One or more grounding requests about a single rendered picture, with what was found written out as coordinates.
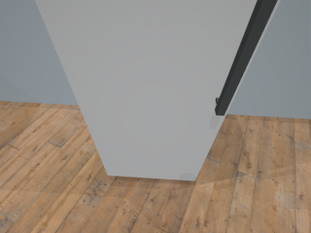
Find fridge door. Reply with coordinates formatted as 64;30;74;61
35;0;281;182

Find handle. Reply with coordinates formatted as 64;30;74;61
215;0;278;116

